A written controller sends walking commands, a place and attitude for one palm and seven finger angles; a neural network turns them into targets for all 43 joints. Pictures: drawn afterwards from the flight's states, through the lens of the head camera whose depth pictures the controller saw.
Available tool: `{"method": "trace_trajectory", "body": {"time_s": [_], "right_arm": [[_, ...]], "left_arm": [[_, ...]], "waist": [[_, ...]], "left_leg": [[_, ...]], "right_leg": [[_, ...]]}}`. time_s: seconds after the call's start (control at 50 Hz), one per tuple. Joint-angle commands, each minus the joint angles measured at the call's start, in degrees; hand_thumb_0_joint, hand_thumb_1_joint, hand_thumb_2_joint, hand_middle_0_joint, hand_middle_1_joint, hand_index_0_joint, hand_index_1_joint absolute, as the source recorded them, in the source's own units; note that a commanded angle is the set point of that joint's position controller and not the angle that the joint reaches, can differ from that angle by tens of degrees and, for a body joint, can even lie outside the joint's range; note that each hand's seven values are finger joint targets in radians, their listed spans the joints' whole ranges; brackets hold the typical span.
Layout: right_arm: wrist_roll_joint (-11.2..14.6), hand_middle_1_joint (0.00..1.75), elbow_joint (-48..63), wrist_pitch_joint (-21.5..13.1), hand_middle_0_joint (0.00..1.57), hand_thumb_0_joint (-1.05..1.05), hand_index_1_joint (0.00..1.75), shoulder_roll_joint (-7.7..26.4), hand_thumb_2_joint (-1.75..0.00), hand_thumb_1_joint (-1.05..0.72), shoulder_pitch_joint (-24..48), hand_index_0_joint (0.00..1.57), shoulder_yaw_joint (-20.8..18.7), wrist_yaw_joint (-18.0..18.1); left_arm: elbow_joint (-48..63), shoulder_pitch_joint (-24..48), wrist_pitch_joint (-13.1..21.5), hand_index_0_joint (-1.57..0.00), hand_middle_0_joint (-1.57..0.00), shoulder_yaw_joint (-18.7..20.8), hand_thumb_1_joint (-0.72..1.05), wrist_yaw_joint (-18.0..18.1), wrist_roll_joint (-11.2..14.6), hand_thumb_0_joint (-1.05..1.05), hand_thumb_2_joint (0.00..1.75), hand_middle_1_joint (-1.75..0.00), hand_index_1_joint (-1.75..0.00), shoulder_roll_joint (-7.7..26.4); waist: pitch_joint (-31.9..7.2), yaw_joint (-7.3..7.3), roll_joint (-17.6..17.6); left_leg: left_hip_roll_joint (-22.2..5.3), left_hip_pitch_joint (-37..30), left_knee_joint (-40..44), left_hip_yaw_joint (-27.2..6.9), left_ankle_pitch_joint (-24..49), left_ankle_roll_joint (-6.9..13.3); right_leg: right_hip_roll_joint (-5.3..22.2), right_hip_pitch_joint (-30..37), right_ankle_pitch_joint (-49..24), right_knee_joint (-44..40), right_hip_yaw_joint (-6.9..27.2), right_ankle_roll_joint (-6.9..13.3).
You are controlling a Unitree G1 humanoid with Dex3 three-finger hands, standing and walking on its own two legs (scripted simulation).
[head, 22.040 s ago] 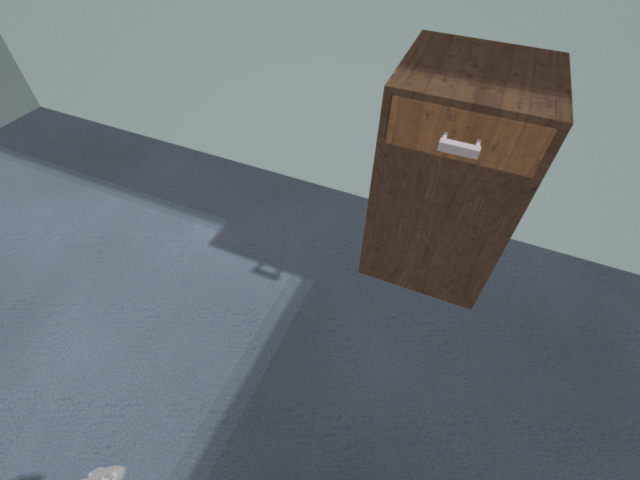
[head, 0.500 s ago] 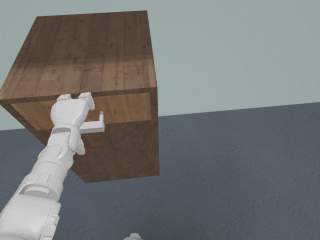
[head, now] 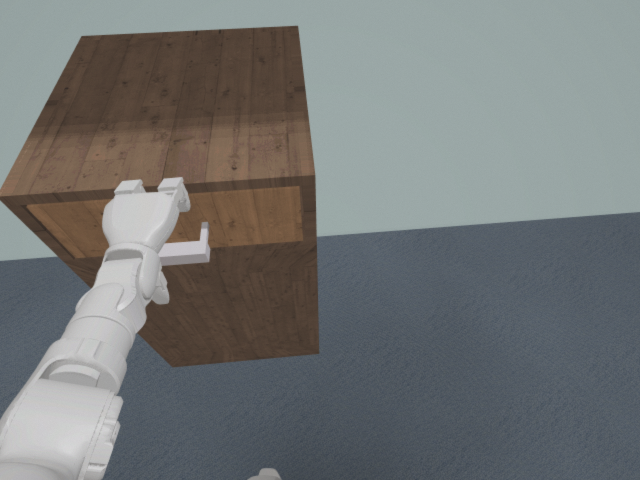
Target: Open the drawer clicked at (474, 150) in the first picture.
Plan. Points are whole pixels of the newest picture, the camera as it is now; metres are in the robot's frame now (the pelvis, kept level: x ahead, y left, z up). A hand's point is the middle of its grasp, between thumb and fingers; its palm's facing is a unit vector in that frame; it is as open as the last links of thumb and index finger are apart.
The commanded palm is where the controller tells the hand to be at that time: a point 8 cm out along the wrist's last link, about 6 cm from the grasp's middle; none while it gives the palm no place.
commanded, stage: lower the fingers behind the handle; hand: left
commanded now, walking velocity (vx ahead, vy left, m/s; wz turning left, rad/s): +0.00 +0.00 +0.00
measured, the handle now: (176, 242) +0.47 +0.23 -0.04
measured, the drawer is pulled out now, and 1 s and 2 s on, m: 0.00 0.00 0.00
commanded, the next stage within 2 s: lift the fingers back up to retry in 1.26 s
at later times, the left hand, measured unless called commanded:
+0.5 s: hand (159, 242) +0.43 +0.23 +0.02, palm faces +0.02 -0.01 -1.00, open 13.6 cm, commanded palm +0.42 +0.23 +0.03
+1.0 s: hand (161, 246) +0.43 +0.23 +0.01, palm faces +0.06 +0.02 -1.00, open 13.9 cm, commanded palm +0.42 +0.23 +0.01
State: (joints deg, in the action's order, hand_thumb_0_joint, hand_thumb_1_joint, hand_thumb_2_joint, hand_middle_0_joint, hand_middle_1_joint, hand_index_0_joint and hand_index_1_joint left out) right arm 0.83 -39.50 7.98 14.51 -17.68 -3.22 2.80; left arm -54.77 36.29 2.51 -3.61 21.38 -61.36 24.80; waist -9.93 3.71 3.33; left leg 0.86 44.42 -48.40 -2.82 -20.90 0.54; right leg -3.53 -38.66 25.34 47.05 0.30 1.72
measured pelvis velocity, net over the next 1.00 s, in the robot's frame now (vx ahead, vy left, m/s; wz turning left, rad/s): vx -0.07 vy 0.02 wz -0.02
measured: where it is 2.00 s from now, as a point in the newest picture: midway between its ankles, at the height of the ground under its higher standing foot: outside the picture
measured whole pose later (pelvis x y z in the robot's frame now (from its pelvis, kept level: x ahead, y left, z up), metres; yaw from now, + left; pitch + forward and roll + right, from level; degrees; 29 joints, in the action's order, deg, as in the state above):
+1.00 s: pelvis -0.07 +0.02 -0.05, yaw -1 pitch +21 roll -3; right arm 1.1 -38.0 4.6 14.2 -19.4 0.5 3.3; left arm -64.2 52.4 -5.5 -8.2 22.7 -61.3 25.9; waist -11.0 7.1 2.6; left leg 1.3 62.3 -61.8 -2.4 -20.1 2.1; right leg -3.3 -56.5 25.3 61.0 -0.1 -0.1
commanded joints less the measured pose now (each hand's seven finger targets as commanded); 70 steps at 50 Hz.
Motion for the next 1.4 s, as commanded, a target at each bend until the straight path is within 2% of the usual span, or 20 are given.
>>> {"method": "trace_trajectory", "body": {"time_s": [0.0, 0.02, 0.08, 0.16, 0.18, 0.22, 0.36, 0.44, 0.46, 0.48, 0.52, 0.6, 0.66, 0.76, 1.06, 1.08, 1.14, 1.26, 1.34, 1.38], "right_arm": [[-0.02, 0.30, 4.44, -1.01, 0.20, 0.00, 0.30, 7.44, -0.90, -0.90, -4.97, 0.20, -2.75, 0.41], [-0.23, 0.30, 4.32, -0.90, 0.20, 0.00, 0.30, 7.68, -0.90, -0.90, -5.25, 0.20, -2.70, 0.45], [-0.04, 0.30, 4.58, -0.77, 0.20, 0.00, 0.30, 7.92, -0.90, -0.90, -5.42, 0.20, -2.38, 0.59], [0.16, 0.30, 4.83, -0.62, 0.20, 0.00, 0.30, 7.95, -0.90, -0.90, -5.49, 0.20, -2.08, 0.67], [0.03, 0.30, 4.78, -0.71, 0.20, 0.00, 0.30, 7.93, -0.90, -0.90, -5.73, 0.20, -2.06, 0.60], [0.02, 0.30, 4.95, -0.67, 0.20, 0.00, 0.30, 7.93, -0.90, -0.90, -5.93, 0.20, -2.00, 0.55], [0.11, 0.30, 5.09, -1.09, 0.20, 0.00, 0.30, 8.03, -0.90, -0.90, -6.82, 0.20, -1.59, 0.44], [0.05, 0.30, 4.80, -1.46, 0.20, 0.00, 0.30, 8.41, -0.90, -0.90, -7.25, 0.20, -1.38, 0.46], [0.06, 0.30, 5.17, -1.49, 0.20, 0.00, 0.30, 8.40, -0.90, -0.90, -7.37, 0.20, -1.30, 0.50], [0.18, 0.30, 5.14, -1.66, 0.20, 0.00, 0.30, 8.29, -0.90, -0.90, -7.19, 0.20, -1.31, 0.47], [0.16, 0.30, 4.99, -1.81, 0.20, 0.00, 0.30, 8.61, -0.90, -0.90, -7.27, 0.20, -0.99, 0.61], [0.37, 0.30, 5.24, -2.14, 0.20, 0.00, 0.30, 8.98, -0.90, -0.90, -6.88, 0.20, -0.38, 0.95], [0.35, 0.30, 5.35, -2.52, 0.20, 0.00, 0.30, 9.14, -0.90, -0.90, -7.39, 0.20, -0.08, 1.16], [0.21, 0.30, 5.75, -3.39, 0.20, 0.00, 0.30, 8.93, -0.90, -0.90, -7.26, 0.20, -0.21, 1.01], [0.34, 0.30, 5.29, -5.76, 0.20, 0.00, 0.30, 9.65, -0.90, -0.90, -7.51, 0.20, 0.91, 2.13], [0.40, 0.30, 5.32, -5.95, 0.20, 0.00, 0.30, 9.51, -0.90, -0.90, -7.28, 0.20, 0.85, 2.17], [0.36, 0.30, 5.12, -5.95, 0.20, 0.00, 0.30, 9.58, -0.90, -0.90, -7.42, 0.20, 1.24, 2.46], [0.48, 0.30, 5.14, -6.28, 0.20, 0.00, 0.30, 9.85, -0.90, -0.90, -7.63, 0.20, 1.43, 2.95], [0.28, 0.30, 5.02, -6.67, 0.20, 0.00, 0.30, 9.64, -0.90, -0.90, -7.71, 0.20, 1.17, 2.82], [0.36, 0.30, 5.08, -6.80, 0.20, 0.00, 0.30, 9.90, -0.90, -0.90, -8.34, 0.20, 1.28, 2.83]], "left_arm": [[7.67, 24.18, -1.66, -0.30, -0.30, 3.36, -0.50, 1.45, 0.78, 0.00, 0.30, -1.20, -1.20, 12.57], [6.31, 23.09, -1.91, -0.30, -0.30, 4.85, -0.50, 1.59, 0.70, 0.00, 0.30, -1.20, -1.20, 14.36], [3.85, 23.19, -2.44, -0.30, -0.30, 3.73, -0.50, 1.22, 0.70, 0.00, 0.30, -1.20, -1.20, 13.79], [2.20, 22.41, -2.70, -0.30, -0.30, 4.30, -0.50, 0.91, 0.20, 0.00, 0.30, -1.20, -1.20, 15.05], [1.62, 23.08, -2.86, -0.30, -0.30, 2.82, -0.50, 0.84, 0.34, 0.00, 0.30, -1.20, -1.20, 13.39], [0.13, 21.64, -3.15, -0.30, -0.30, 2.64, -0.50, 0.66, 0.32, 0.00, 0.30, -1.20, -1.20, 12.82], [-2.15, 23.66, -3.75, -0.30, -0.30, 1.63, -0.50, 0.67, -0.22, 0.00, 0.30, -1.20, -1.20, 12.64], [-3.98, 25.08, -4.87, -0.30, -0.30, 2.21, -0.50, 0.61, -0.16, 0.00, 0.30, -1.20, -1.20, 13.95], [-4.77, 24.09, -5.20, -0.30, -0.30, 1.80, -0.50, 0.63, -0.36, 0.00, 0.30, -1.20, -1.20, 13.44], [-5.00, 24.74, -5.63, -0.30, -0.30, 0.18, -0.50, 0.59, -0.28, 0.00, 0.30, -1.20, -1.20, 11.53], [-6.47, 25.10, -6.34, -0.30, -0.30, 1.13, -0.50, 0.44, -0.33, 0.00, 0.30, -1.20, -1.20, 13.35], [-8.70, 26.49, -7.73, -0.30, -0.30, 0.03, -0.50, -0.27, -0.25, 0.00, 0.30, -1.20, -1.20, 13.49], [-9.44, 28.12, -8.33, -0.30, -0.30, -0.60, -0.50, -0.73, -0.36, 0.00, 0.30, -1.20, -1.20, 13.38], [-9.67, 28.82, -8.95, -0.30, -0.30, -3.03, -0.50, -1.21, -0.45, 0.00, 0.30, -1.20, -1.20, 9.51], [-10.21, 34.81, -11.36, -0.30, -0.30, -3.05, -0.50, -2.75, 0.33, 0.00, 0.30, -1.20, -1.20, 12.44], [-10.07, 34.88, -11.54, -0.30, -0.30, -4.11, -0.50, -3.01, 0.52, 0.00, 0.30, -1.20, -1.20, 11.11], [-10.81, 35.51, -11.83, -0.30, -0.30, -2.67, -0.50, -3.75, 1.06, 0.00, 0.30, -1.20, -1.20, 13.67], [-10.79, 36.23, -10.54, -0.30, -0.30, -3.06, -0.50, -5.03, 0.93, 0.00, 0.30, -1.20, -1.20, 14.12], [-10.04, 37.07, -9.96, -0.30, -0.30, -4.43, -0.50, -5.08, 1.20, 0.00, 0.30, -1.20, -1.20, 11.72], [-9.49, 37.72, -9.80, -0.30, -0.30, -3.70, -0.50, -4.95, 1.29, 0.00, 0.30, -1.20, -1.20, 13.18]], "waist": [[-16.91, 2.34, -1.53], [-16.73, 1.95, -2.70], [-14.19, 2.68, -3.98], [-14.69, 2.23, -3.77], [-13.43, 2.90, -3.19], [-12.90, 2.71, -3.98], [-11.74, 3.22, -3.12], [-11.67, 3.58, -4.95], [-11.88, 3.32, -4.47], [-11.07, 4.09, -3.95], [-10.34, 4.12, -5.62], [-9.07, 4.77, -4.95], [-10.02, 5.11, -4.79], [-9.74, 5.62, -3.70], [-11.16, 7.00, -3.02], [-11.35, 7.24, -2.36], [-11.02, 7.21, -3.73], [-10.87, 7.70, -2.44], [-11.22, 8.28, -1.70], [-13.04, 8.04, -1.07]], "left_leg": [[1.38, -14.07, 2.70, 3.71, 14.28, 2.80], [1.39, -12.92, 2.62, 3.71, 13.55, 2.87], [1.37, -10.53, 2.67, 3.52, 10.37, 3.00], [1.39, -9.24, 2.44, 3.57, 9.12, 3.00], [1.32, -8.87, 2.30, 3.61, 8.35, 3.05], [1.30, -8.19, 2.10, 3.60, 7.36, 3.04], [1.15, -5.49, 1.16, 3.16, 3.57, 3.05], [0.99, -3.28, 0.31, 2.84, 1.65, 3.13], [1.08, -3.25, 0.21, 2.98, 1.19, 3.13], [1.03, -3.18, -0.13, 3.15, 0.30, 3.17], [0.94, -1.47, -0.34, 2.89, -1.59, 3.16], [1.05, 0.38, -0.84, 2.84, -4.69, 3.11], [0.93, 0.66, -1.11, 2.24, -5.80, 3.05], [0.57, 0.20, -1.67, 1.37, -8.14, 2.84], [-0.14, 2.49, -2.25, -1.14, -15.21, 2.46], [0.02, 2.53, -2.51, -0.85, -15.32, 2.51], [0.21, 4.42, -2.86, -0.51, -14.90, 2.63], [0.15, 5.18, -3.55, -0.79, -15.57, 2.57], [-0.05, 4.96, -3.93, -1.19, -16.14, 2.54], [-0.09, 4.53, -4.08, -1.01, -16.16, 2.52]], "right_leg": [[-0.18, 3.80, -19.69, -7.09, 0.04, -0.05], [-0.17, 4.50, -19.20, -6.97, 0.10, -0.03], [-0.11, 2.88, -15.90, -7.27, 0.07, -0.15], [-0.07, 2.19, -14.24, -7.01, 0.30, -0.21], [-0.09, 1.17, -13.40, -7.02, 0.17, -0.16], [-0.24, 0.30, -11.80, -6.98, -0.05, -0.13], [-0.37, -3.98, -6.56, -5.84, -0.29, 0.01], [-0.33, -5.26, -4.51, -5.06, -0.36, -0.03], [-0.42, -5.87, -3.94, -4.84, -0.41, -0.05], [-0.35, -7.23, -3.18, -5.02, -0.40, -0.12], [-0.30, -7.94, -1.29, -4.63, -0.49, -0.21], [-0.20, -10.50, 1.78, -4.21, -0.40, -0.24], [-0.31, -12.12, 2.72, -2.80, -0.98, -0.13], [-0.44, -16.25, 4.46, -1.30, -1.64, 0.05], [-0.26, -21.36, 9.20, 2.02, -2.34, -0.17], [-0.26, -21.73, 9.50, 1.81, -2.23, -0.25], [-0.22, -20.13, 9.72, 1.52, -1.92, -0.33], [-0.06, -21.94, 10.06, 2.55, -2.22, -0.39], [-0.02, -23.44, 9.69, 3.05, -2.30, -0.32], [0.04, -22.62, 9.74, 3.09, -2.13, -0.47]]}}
